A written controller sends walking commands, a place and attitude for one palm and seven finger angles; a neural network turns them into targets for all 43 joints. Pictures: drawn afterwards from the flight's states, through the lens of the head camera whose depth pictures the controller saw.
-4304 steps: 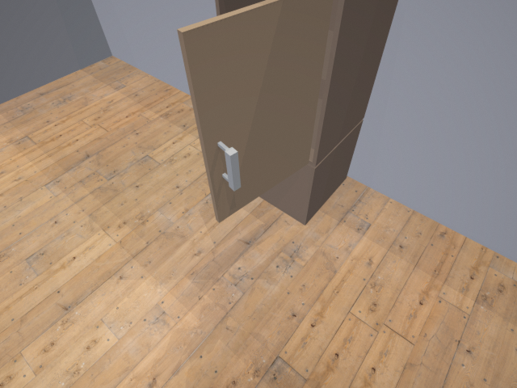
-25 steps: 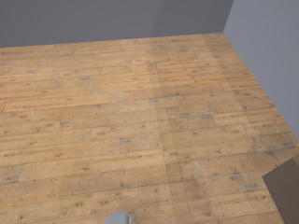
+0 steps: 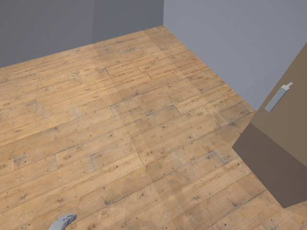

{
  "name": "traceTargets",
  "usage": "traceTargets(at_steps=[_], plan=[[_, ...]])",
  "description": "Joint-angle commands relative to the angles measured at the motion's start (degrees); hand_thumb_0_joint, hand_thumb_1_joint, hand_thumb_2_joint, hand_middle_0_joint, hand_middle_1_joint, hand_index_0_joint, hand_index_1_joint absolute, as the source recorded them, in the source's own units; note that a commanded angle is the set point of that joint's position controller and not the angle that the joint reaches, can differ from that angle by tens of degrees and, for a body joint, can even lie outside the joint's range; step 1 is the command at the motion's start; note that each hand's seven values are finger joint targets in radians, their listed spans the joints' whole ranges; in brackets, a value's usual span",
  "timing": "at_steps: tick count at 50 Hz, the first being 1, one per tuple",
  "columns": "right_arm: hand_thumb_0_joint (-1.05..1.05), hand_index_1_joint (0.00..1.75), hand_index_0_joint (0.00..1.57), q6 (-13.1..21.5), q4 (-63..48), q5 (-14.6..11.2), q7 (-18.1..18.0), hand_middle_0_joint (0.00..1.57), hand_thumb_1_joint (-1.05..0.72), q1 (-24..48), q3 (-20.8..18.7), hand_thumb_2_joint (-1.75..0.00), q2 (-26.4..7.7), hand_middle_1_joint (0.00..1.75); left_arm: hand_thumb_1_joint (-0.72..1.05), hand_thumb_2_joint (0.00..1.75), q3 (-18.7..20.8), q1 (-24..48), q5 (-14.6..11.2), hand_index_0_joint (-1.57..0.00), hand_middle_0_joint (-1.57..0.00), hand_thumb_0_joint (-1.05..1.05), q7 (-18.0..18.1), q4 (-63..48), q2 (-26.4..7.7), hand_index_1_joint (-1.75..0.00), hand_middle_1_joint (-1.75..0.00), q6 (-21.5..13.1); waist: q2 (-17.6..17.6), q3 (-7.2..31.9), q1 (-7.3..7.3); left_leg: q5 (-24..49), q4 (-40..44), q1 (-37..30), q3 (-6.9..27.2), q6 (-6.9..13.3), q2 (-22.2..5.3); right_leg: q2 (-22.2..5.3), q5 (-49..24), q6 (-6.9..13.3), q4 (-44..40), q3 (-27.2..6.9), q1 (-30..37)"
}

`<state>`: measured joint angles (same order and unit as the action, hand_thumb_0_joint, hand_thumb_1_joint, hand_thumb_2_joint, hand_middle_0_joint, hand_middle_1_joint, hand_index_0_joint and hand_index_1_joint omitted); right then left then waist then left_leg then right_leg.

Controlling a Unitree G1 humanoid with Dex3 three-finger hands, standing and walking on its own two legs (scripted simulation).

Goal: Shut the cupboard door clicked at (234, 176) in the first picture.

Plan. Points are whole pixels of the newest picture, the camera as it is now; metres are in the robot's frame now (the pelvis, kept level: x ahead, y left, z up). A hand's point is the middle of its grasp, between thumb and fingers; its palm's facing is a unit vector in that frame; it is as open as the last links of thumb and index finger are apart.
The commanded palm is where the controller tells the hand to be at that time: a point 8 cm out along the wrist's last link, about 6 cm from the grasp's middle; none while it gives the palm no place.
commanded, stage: turn to face it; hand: left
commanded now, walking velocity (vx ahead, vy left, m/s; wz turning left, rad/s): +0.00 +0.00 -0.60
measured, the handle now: (279, 96) +0.63 -0.48 -0.09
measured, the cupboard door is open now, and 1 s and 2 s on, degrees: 9 9 9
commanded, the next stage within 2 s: take the last steps up to it in 1.44 s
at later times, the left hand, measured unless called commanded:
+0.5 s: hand out of the picture +0.12 +0.20 -0.17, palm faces -0.21 -0.95 -0.21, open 7.3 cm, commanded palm none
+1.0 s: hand (124, 220) +0.17 +0.10 -0.14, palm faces -0.52 -0.80 -0.29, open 7.3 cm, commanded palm none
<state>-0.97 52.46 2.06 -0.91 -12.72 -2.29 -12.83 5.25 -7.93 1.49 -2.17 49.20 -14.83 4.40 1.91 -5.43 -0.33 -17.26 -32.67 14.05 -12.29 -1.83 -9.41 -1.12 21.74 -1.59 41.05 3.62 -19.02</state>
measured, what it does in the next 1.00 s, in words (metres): steps on the spot, turning right: right foot, then left foot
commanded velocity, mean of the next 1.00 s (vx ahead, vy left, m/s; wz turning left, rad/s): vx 0.00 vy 0.00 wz -0.59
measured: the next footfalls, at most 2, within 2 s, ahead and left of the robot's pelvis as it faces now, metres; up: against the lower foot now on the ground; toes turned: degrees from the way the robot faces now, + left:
right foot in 0.04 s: +0.04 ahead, -0.12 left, +0.00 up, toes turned -5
left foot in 0.44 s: +0.08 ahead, +0.11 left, +0.00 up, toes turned -12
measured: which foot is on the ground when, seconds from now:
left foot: down 0.00-0.04, up 0.06-0.42, down 0.44-0.80, up 0.82-1.00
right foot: up 0.00-0.02, down 0.04-0.44, up 0.46-0.80, down 0.82-1.00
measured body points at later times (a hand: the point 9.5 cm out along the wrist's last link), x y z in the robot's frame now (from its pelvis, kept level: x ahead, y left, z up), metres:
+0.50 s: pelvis +0.00 +0.01 +0.00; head +0.04 +0.03 +0.45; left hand +0.13 +0.25 -0.16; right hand +0.04 -0.26 -0.12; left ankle +0.04 +0.12 -0.73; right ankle -0.02 -0.11 -0.70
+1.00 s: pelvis -0.02 -0.03 +0.01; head +0.00 -0.07 +0.45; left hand +0.19 +0.14 -0.12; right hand -0.11 -0.29 -0.15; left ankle +0.05 +0.11 -0.66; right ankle -0.07 -0.11 -0.73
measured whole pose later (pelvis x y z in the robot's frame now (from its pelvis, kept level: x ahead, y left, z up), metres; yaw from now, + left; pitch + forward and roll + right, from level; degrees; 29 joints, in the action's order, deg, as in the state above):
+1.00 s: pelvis -0.02 -0.03 +0.01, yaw -34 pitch +1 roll +2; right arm -3.3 52.5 1.2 -0.9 -10.2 -3.3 -15.8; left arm 3.3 -10.7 1.4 -0.1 50.3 -12.2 2.1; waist 1.6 -4.9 0.0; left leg -23.5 -62.0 28.9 -2.9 -5.1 -4.7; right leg 0.8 14.4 2.2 29.4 -1.5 -15.9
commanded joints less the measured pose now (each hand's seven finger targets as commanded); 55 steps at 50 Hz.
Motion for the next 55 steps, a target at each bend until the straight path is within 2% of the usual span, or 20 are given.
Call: traceTargets(at_steps=[1, 2, 3, 8, 16, 19, 20, 21, 22, 23, 25, 28, 35, 38, 39, 40, 41, 42, 47, 55], plan=[[0.0, 0.3, 0.2, 0.41, -5.69, -1.46, -0.03, 0.2, -0.9, 0.79, -2.89, -0.9, -8.16, 0.3, 0.9, 0.9, 2.07, -8.59, 0.59, -0.2, -0.2, 0.0, 0.91, -2.0, -11.71, -0.3, -0.3, -2.82, -12.17, 10.77, 4.01, -1.21, -14.19, 11.97, -0.12, -1.18, -0.72, -12.75, -22.76, 6.35, -22.16, -15.9, 20.81], [0.0, 0.3, 0.2, 0.04, -8.17, -1.14, -0.23, 0.2, -0.9, 4.97, -1.9, -0.9, -6.24, 0.3, 0.9, 0.9, 2.72, -11.02, 0.14, -0.2, -0.2, 0.0, 1.64, -1.29, -15.47, -0.3, -0.3, -2.92, -20.15, 8.82, 6.12, -20.92, -26.93, 20.78, 3.8, -2.48, 5.04, -21.53, -39.53, 12.68, -22.03, -28.2, 19.06], [0.0, 0.3, 0.2, -0.6, -8.01, -1.25, -0.66, 0.2, -0.9, 5.16, -1.63, -0.9, -7.32, 0.3, 0.9, 0.9, 2.51, -11.32, -0.21, -0.2, -0.2, 0.0, 2.14, -1.22, -15.19, -0.3, -0.3, -2.84, -15.85, 8.52, 5.64, -18.37, -33.48, 21.96, 10.59, -1.92, 3.74, -22.11, -35.55, 15.38, -22.29, -26.76, 16.3], [0.0, 0.3, 0.2, -0.93, -4.86, -0.99, -0.1, 0.2, -0.9, 2.45, -2.01, -0.9, -6.75, 0.3, 0.9, 0.9, 1.21, -0.85, -0.21, -0.2, -0.2, 0.0, 2.68, -4.39, -8.96, -0.3, -0.3, -3.06, -9.79, 7.81, 0.17, -4.09, -31.84, 17.68, 11.39, -3.39, 3.68, -11.28, -26.54, 11.31, -21.32, -16.5, 9.38], [0.0, 0.3, 0.2, -0.14, -6.57, -1.71, -0.42, 0.2, -0.9, 5.11, -1.69, -0.9, -5.59, 0.3, 0.9, 0.9, 1.75, -5.06, 0.33, -0.2, -0.2, 0.0, 2.71, -2.53, -10.24, -0.3, -0.3, -2.92, -10.67, 9.17, 2.34, -7.7, -11.49, 11.42, 11.33, -2.92, 7.24, -11.46, -28.12, 13.15, -19.07, -25.38, 10.75], [0.0, 0.3, 0.2, 0.45, -4.45, -2.06, -0.98, 0.2, -0.9, -1.32, -1.67, -0.9, -5.82, 0.3, 0.9, 0.9, 1.82, -1.6, -0.21, -0.2, -0.2, 0.0, 2.64, -2.95, -9.86, -0.3, -0.3, -2.29, -10.41, 9.86, -1.3, 2.11, 3.87, -1.54, 10.85, -2.29, 8.26, -8.46, -23.9, 9.0, -15.35, -25.35, 2.75], [0.0, 0.3, 0.2, 1.03, -3.72, -1.86, -1.28, 0.2, -0.9, -3.06, -1.93, -0.9, -8.01, 0.3, 0.9, 0.9, 1.25, -1.21, -0.64, -0.2, -0.2, 0.0, 2.49, -3.36, -7.57, -0.3, -0.3, -2.0, -4.6, 10.25, -2.01, 4.43, 11.57, -9.49, 13.64, -1.31, 4.59, -4.07, -16.61, 5.91, -11.71, -22.23, -4.14], [0.0, 0.3, 0.2, 1.47, -4.1, -1.15, -1.36, 0.2, -0.9, -3.63, -2.83, -0.9, -13.27, 0.3, 0.9, 0.9, 0.48, -2.78, -1.19, -0.2, -0.2, 0.0, 1.97, -4.3, -4.07, -0.3, -0.3, -1.84, 11.67, 10.55, -1.85, 5.02, 17.46, -14.43, 27.69, 2.79, -8.78, 4.03, 0.44, 2.28, -0.77, -14.3, -13.18], [0.0, 0.3, 0.2, 1.21, -4.91, -0.61, -1.7, 0.2, -0.9, -4.81, -3.15, -0.9, -15.87, 0.3, 0.9, 0.9, 0.45, -1.43, -0.81, -0.2, -0.2, 0.0, 1.65, -5.27, -4.62, -0.3, -0.3, -1.76, 16.35, 8.99, -2.51, 10.95, 18.63, -11.14, 34.45, 8.71, -18.16, 4.67, 13.91, 0.25, 12.43, -7.08, -15.32], [0.0, 0.3, 0.2, 1.01, -5.76, -0.19, -1.74, 0.2, -0.9, -3.47, -2.66, -0.9, -15.06, 0.3, 0.9, 0.9, 0.87, -0.74, -0.35, -0.2, -0.2, 0.0, 1.31, -5.35, -5.88, -0.3, -0.3, -1.76, 10.21, 7.37, -2.19, 12.88, 17.9, -5.22, 32.41, 11.43, -18.52, 2.16, 12.57, 0.11, 20.47, -8.41, -13.1], [0.0, 0.3, 0.2, 1.54, -6.62, -0.04, -2.06, 0.2, -0.9, 1.61, -1.76, -0.9, -11.31, 0.3, 0.9, 0.9, 1.7, -2.85, 0.19, -0.2, -0.2, 0.0, 0.63, -2.9, -5.77, -0.3, -0.3, -1.16, 9.36, 6.27, 0.81, 22.09, 15.64, -4.35, 22.76, 9.42, -12.15, 1.29, 6.7, -0.96, 26.97, -7.4, -13.84], [0.0, 0.3, 0.2, 1.35, -6.5, -0.11, -1.99, 0.2, -0.9, 1.66, -1.7, -0.9, -10.25, 0.3, 0.9, 0.9, 1.1, -2.22, -0.31, -0.2, -0.2, 0.0, -0.02, -2.75, -3.89, -0.3, -0.3, -0.6, 8.09, 6.02, 0.64, 26.87, 12.98, -6.83, 13.91, 8.76, -9.13, 0.29, 4.2, -1.78, 24.65, -4.31, -13.33], [0.0, 0.3, 0.2, 0.82, -4.2, -0.18, -0.96, 0.2, -0.9, -1.21, -3.01, -0.9, -12.13, 0.3, 0.9, 0.9, 0.26, 0.72, -0.31, -0.2, -0.2, 0.0, -0.45, -4.09, -2.23, -0.3, -0.3, -1.0, 10.89, 6.84, -1.46, 21.26, 10.56, -6.57, 9.11, 8.77, -11.17, 0.11, 3.05, -0.82, 5.18, 1.26, -4.46], [0.0, 0.3, 0.2, 0.5, -4.32, -0.48, -0.56, 0.2, -0.9, 0.65, -3.53, -0.9, -13.11, 0.3, 0.9, 0.9, 0.51, -3.55, -0.33, -0.2, -0.2, 0.0, -0.26, -2.92, -3.37, -0.3, -0.3, -1.61, 8.97, 8.49, 1.1, 18.7, 3.51, -2.81, 5.8, 5.52, -10.27, 1.26, -5.25, 0.64, -8.01, 2.69, 5.47], [0.0, 0.3, 0.2, 0.45, -4.68, -0.92, -0.33, 0.2, -0.9, 1.38, -3.5, -0.9, -12.44, 0.3, 0.9, 0.9, 1.09, -7.13, -0.16, -0.2, -0.2, 0.0, -0.01, -1.78, -5.71, -0.3, -0.3, -2.1, 3.92, 10.16, 2.92, 13.37, -3.18, 1.94, 3.61, 2.68, -7.85, -0.5, -11.69, 1.89, -15.27, -0.04, 13.0], [0.0, 0.3, 0.2, 0.25, -6.38, -1.49, -0.04, 0.2, -0.9, 1.84, -2.63, -0.9, -8.19, 0.3, 0.9, 0.9, 2.14, -9.74, 0.49, -0.2, -0.2, 0.0, 0.76, -1.13, -12.19, -0.3, -0.3, -2.99, -14.44, 10.31, 4.53, -5.67, -15.35, 13.2, -0.85, -1.52, -0.14, -13.33, -21.76, 6.49, -22.89, -18.03, 19.65], [0.0, 0.3, 0.2, -0.16, -8.95, -1.11, -0.14, 0.2, -0.9, 5.18, -1.78, -0.9, -6.68, 0.3, 0.9, 0.9, 2.67, -11.88, -0.1, -0.2, -0.2, 0.0, 1.65, -0.37, -15.92, -0.3, -0.3, -3.11, -21.57, 8.99, 6.17, -20.91, -27.6, 20.95, 4.1, -2.58, 4.73, -21.78, -37.08, 12.57, -22.8, -29.37, 17.65], [0.0, 0.3, 0.2, -0.68, -8.62, -1.3, -0.56, 0.2, -0.9, 5.06, -1.58, -0.9, -7.6, 0.3, 0.9, 0.9, 2.57, -12.01, -0.37, -0.2, -0.2, 0.0, 2.19, -0.45, -15.46, -0.3, -0.3, -3.06, -16.37, 9.38, 5.53, -18.31, -33.62, 22.36, 10.43, -2.02, 3.48, -22.31, -33.8, 15.48, -22.73, -27.33, 16.54], [0.0, 0.3, 0.2, -0.67, -5.21, -1.13, -0.26, 0.2, -0.9, 3.01, -1.75, -0.9, -6.75, 0.3, 0.9, 0.9, 1.17, -2.69, -0.35, -0.2, -0.2, 0.0, 2.94, -2.94, -9.1, -0.3, -0.3, -3.41, -10.76, 9.76, 0.71, -5.39, -30.94, 18.64, 11.43, -3.67, 3.42, -11.84, -34.39, 11.98, -19.43, -16.87, 12.78], [0.0, 0.3, 0.2, -0.3, -5.9, -1.55, -0.24, 0.2, -0.9, 4.04, -1.52, -0.9, -5.7, 0.3, 0.9, 0.9, 1.53, -3.92, 0.23, -0.2, -0.2, 0.0, 2.62, -2.05, -10.45, -0.3, -0.3, -2.99, -10.7, 8.05, 1.66, -6.89, -11.87, 10.55, 10.91, -2.82, 7.0, -11.14, -22.42, 13.07, -20.83, -24.42, 8.29]])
